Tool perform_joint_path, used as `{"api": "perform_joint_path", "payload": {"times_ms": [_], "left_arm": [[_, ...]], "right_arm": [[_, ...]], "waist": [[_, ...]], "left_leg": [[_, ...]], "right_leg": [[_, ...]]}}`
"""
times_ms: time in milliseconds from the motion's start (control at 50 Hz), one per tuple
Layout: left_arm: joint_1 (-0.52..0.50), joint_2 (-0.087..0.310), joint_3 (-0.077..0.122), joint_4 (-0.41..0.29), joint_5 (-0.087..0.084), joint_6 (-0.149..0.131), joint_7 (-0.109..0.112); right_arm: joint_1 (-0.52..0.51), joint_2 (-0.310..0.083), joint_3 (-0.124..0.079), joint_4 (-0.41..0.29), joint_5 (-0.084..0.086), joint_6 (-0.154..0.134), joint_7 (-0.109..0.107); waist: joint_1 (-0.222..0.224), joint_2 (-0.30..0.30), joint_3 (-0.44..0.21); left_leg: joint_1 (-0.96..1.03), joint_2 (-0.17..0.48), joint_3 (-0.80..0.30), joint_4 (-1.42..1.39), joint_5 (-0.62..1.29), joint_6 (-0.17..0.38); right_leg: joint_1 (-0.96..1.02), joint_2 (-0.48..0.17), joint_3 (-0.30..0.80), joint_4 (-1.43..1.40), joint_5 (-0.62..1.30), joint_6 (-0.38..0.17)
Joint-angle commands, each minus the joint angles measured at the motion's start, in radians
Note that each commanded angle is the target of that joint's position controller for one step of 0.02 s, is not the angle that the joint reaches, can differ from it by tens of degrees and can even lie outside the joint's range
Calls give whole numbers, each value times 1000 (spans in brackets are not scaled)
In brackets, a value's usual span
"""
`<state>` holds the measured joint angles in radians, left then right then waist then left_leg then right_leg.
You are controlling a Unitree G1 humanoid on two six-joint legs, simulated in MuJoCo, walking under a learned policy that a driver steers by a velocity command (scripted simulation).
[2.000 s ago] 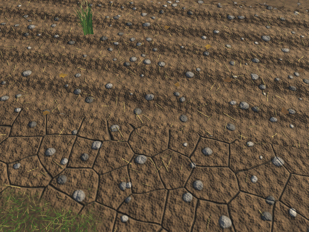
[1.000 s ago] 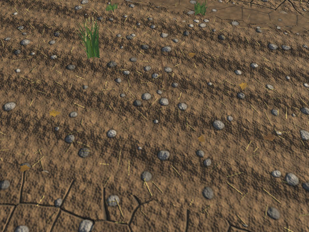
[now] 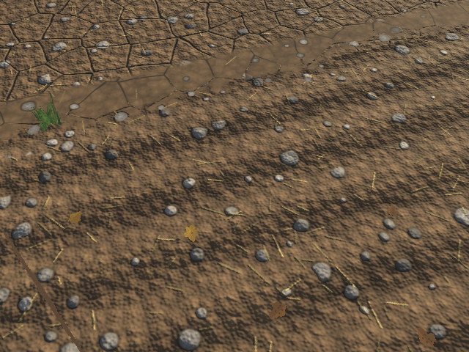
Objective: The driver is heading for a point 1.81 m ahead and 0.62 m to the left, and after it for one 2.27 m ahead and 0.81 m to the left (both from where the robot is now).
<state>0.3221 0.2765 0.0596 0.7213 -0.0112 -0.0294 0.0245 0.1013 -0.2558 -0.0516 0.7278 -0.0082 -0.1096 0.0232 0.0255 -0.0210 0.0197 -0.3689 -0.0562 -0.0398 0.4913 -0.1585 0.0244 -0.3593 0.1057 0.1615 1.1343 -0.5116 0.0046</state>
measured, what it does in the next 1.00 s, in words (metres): steps on the spot, turning left: right foot, then left foot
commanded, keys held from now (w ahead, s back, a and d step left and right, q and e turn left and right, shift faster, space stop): q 0.80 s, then no key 0.20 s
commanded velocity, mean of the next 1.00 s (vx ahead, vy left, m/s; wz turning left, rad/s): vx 0.07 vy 0.00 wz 0.39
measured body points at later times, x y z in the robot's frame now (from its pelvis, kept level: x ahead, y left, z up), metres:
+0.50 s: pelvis +0.08 -0.02 +0.01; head +0.12 -0.03 +0.46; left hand +0.19 +0.28 -0.07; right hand +0.26 -0.28 -0.11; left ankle +0.04 +0.11 -0.66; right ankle +0.14 -0.13 -0.73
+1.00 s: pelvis +0.06 +0.03 +0.01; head +0.08 +0.07 +0.46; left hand +0.05 +0.35 -0.11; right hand +0.33 -0.14 -0.07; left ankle +0.04 +0.11 -0.73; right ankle +0.14 -0.11 -0.67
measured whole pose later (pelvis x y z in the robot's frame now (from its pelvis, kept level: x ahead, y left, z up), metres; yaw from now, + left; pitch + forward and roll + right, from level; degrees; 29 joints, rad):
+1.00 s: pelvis +0.06 +0.03 +0.01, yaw +28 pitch +1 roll -2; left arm 0.16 0.32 0.08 0.75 0.00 0.02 0.03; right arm 0.17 -0.28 -0.04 0.65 -0.01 0.03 -0.02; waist 0.00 -0.03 0.04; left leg -0.26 -0.06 -0.09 0.44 -0.19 0.06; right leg -0.47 -0.02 0.04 0.92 -0.35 0.09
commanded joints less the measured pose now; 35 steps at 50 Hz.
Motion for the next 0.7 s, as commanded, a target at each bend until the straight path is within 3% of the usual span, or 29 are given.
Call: {"api": "perform_joint_path", "payload": {"times_ms": [20, 40, 80, 120, 140, 220, 260, 280, 300, 320, 340, 360, 380, 400, 460, 520, 600, 660, 680, 700], "left_arm": [[-54, 107, 28, -101, 32, -15, 4], [-58, 71, 18, -105, 30, -15, 2], [-70, 23, 0, -107, 25, -14, 5], [-90, 36, 1, -101, 14, -10, 9], [-107, 53, 5, -100, 9, -4, 11], [-200, 74, 12, -127, 6, 16, 11], [-186, 77, 19, -125, 7, 6, 4], [-170, 95, 26, -121, 11, -1, 4], [-133, 148, 38, -125, 27, -3, 11], [-145, 208, 50, -135, 45, 9, 16], [-115, 182, 50, -120, 53, 13, 10], [-146, 135, 35, -128, 44, 8, 7], [-199, 102, 26, -131, 35, 6, 6], [-239, 89, 20, -135, 24, 6, 4], [-247, 110, 25, -114, 29, 14, 7], [-231, 132, 35, -98, 27, 26, 17], [-210, 182, 52, -78, 13, 31, 8], [-228, 195, 56, -64, -15, 29, 5], [-193, 174, 52, -45, -18, 27, 3], [-146, 130, 42, -33, 5, 25, -2]], "right_arm": [[60, -76, -8, -29, 5, 10, 3], [55, -70, -3, -17, 5, 14, 4], [58, -123, -18, 0, 7, 29, -4], [69, -196, -43, 3, 14, 51, -17], [78, -213, -49, 4, 21, 62, -22], [89, -203, -52, -4, 40, 93, -36], [60, -189, -50, -20, 43, 105, -45], [67, -169, -45, -25, 43, 109, -50], [93, -127, -32, -35, 28, 108, -50], [176, -77, -18, -44, 21, 103, -47], [179, -140, -33, -48, 23, 102, -49], [189, -200, -55, -32, 27, 109, -50], [197, -204, -64, -15, 31, 126, -55], [206, -197, -67, -7, 32, 146, -62], [167, -138, -52, -47, 31, 165, -56], [107, -111, -35, -92, 29, 162, -39], [84, -138, -38, -128, 28, 164, -15], [134, -144, -47, -123, 26, 169, -1], [164, -160, -55, -111, 21, 170, -4], [188, -232, -77, -116, 22, 168, -17]], "waist": [[-28, 64, -80], [-12, 95, -81], [-7, 148, -117], [-13, 158, -156], [-19, 158, -163], [-33, 163, -122], [0, 162, -102], [9, 144, -99], [3, 61, -141], [-46, -176, -161], [-16, -232, -171], [-23, -145, -138], [-43, -105, -109], [-53, -101, -90], [-48, -127, -63], [-20, -143, -95], [-5, -155, -116], [-49, -145, -105], [-56, -108, -105], [-41, 72, -106]], "left_leg": [[302, 294, -310, -126, 675, 220], [268, 257, -271, -130, 728, 203], [235, 222, -223, -130, 826, 205], [205, 214, -215, -130, 782, 202], [200, 216, -227, -133, 719, 197], [155, 204, -310, -135, 368, 172], [125, 175, -351, -100, 225, 138], [88, 144, -353, -63, 145, 103], [-1, 104, -314, 52, -32, 56], [-157, -26, -151, 245, -401, -4], [-219, -17, -63, 467, -539, -52], [-232, 22, -74, 603, -485, -77], [-240, 37, -72, 657, -424, -95], [-237, 47, -67, 680, -377, -111], [-202, 57, -8, 629, -276, -137], [-141, 85, 23, 461, -238, -135], [-29, 83, 72, 289, -215, -97], [98, 57, 113, 56, -78, -35], [189, 38, 98, -33, 9, -1], [327, 154, -82, -103, 272, 56]], "right_leg": [[-264, -128, -30, 21, 44, 40], [-217, -137, -49, -86, 60, 46], [-117, -115, -97, -265, 92, 71], [-22, -81, -117, -374, 191, 78], [-2, -70, -115, -402, 232, 78], [44, -56, -80, -518, 272, 59], [128, -59, -78, -682, 365, 34], [204, -95, -69, -762, 446, 11], [329, -246, 25, -748, 577, -46], [411, -446, 209, -747, 828, -182], [359, -556, 331, -789, 863, -303], [325, -508, 267, -793, 817, -297], [293, -440, 170, -784, 776, -250], [262, -400, 102, -786, 745, -220], [202, -350, -16, -810, 749, -220], [230, -365, -64, -803, 735, -233], [234, -409, -81, -783, 715, -235], [199, -403, -117, -705, 627, -173], [144, -370, -156, -637, 536, -117], [-11, -292, -256, -444, 333, -20]]}}
Keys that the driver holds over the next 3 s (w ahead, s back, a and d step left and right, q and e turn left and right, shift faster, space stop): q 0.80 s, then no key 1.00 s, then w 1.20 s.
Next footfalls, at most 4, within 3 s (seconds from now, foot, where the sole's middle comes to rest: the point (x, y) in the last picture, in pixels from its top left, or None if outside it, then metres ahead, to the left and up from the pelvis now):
0.30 right None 0.18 -0.12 -0.77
0.70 left None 0.08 0.13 -0.77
1.16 right None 0.17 -0.09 -0.77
2.56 right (200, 330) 0.53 0.14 -0.77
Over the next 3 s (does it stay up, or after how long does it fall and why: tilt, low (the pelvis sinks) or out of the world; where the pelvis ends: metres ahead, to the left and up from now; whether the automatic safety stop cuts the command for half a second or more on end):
stays up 0.53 0.25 0.01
